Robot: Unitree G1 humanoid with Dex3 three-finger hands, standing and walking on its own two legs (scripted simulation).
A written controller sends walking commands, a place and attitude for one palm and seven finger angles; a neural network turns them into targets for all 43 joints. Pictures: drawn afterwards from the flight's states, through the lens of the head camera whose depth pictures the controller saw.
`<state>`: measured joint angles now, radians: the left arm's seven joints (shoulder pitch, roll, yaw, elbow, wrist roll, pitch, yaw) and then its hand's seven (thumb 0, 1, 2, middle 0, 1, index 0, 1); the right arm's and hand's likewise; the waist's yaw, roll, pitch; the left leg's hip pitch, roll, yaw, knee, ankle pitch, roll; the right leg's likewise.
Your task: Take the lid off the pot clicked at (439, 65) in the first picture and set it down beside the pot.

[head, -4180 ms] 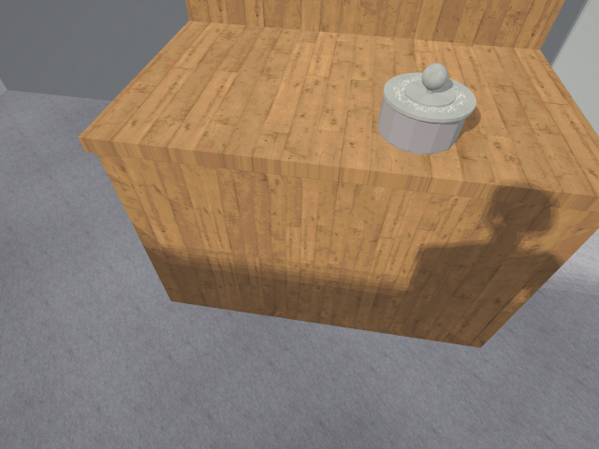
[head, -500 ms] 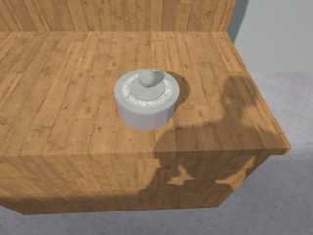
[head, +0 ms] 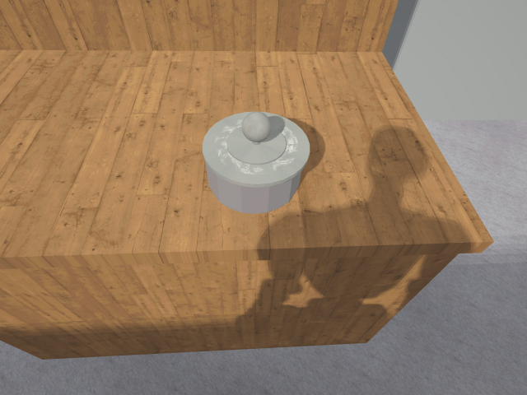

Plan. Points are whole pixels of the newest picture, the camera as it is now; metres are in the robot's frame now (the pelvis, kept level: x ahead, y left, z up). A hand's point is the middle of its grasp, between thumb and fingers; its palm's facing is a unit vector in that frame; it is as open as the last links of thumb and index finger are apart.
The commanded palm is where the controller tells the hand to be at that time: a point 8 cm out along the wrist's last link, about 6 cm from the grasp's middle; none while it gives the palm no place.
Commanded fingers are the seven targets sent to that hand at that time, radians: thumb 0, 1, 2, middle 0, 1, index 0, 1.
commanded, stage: look again from close up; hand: left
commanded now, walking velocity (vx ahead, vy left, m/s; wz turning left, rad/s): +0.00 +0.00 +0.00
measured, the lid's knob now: (256, 127) +0.50 +0.05 +0.13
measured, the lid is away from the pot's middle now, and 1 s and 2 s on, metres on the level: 0.00 0.00 0.00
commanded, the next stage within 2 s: shuffle to correct the standing spot in 0.36 s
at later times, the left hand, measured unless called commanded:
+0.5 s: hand out of the picture -0.02 +0.17 -0.18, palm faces +0.02 -0.99 -0.16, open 7.4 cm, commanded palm none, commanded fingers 0.00 0.90 0.90 -0.20 -0.30 -0.20 -0.30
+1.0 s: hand out of the picture -0.04 +0.14 -0.19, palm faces +0.11 -0.98 -0.16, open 7.4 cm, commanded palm none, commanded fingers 0.00 0.90 0.90 -0.20 -0.30 -0.20 -0.30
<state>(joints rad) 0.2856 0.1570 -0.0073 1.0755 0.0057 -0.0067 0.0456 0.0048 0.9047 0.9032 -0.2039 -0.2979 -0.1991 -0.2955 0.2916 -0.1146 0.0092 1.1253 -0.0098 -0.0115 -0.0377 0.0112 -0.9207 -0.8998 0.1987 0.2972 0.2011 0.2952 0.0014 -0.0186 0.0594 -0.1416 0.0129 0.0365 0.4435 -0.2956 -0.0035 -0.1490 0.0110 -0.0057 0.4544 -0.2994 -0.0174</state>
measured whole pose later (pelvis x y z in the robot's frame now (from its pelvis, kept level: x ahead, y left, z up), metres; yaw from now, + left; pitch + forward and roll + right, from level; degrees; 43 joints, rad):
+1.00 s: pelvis +0.01 -0.02 -0.01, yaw +4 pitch +1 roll -1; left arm 0.37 0.14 0.02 1.05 0.02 0.02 0.04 0.00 0.90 0.90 -0.20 -0.30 -0.20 -0.30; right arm 0.28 -0.10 -0.03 1.10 -0.02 0.01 -0.05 0.01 -0.92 -0.90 0.20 0.30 0.20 0.30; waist 0.00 -0.03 0.06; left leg -0.24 0.04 -0.05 0.60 -0.38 -0.03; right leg -0.19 0.03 -0.09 0.54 -0.37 -0.04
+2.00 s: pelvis +0.03 -0.14 +0.00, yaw +3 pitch +1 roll -2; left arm 0.18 0.23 0.03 0.94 0.01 0.05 0.01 0.01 0.90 0.90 -0.20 -0.30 -0.20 -0.30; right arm 0.21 -0.17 -0.05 0.97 -0.03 0.02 -0.03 0.01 -0.92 -0.90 0.20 0.30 0.20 0.30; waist -0.01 -0.03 0.14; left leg -0.29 0.09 0.09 0.56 -0.28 0.00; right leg -0.30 -0.06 -0.02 0.63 -0.37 0.04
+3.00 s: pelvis +0.04 -0.18 +0.00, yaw +2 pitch +0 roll +1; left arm 0.28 0.15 -0.02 1.05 0.01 0.01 0.03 0.01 0.90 0.90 -0.21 -0.30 -0.20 -0.30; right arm 0.26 -0.19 0.00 1.02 -0.01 0.00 -0.02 0.01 -0.92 -0.90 0.20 0.30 0.20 0.30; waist 0.01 0.03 0.06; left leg -0.22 0.01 0.07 0.50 -0.28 0.00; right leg -0.24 -0.05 0.02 0.54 -0.31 0.03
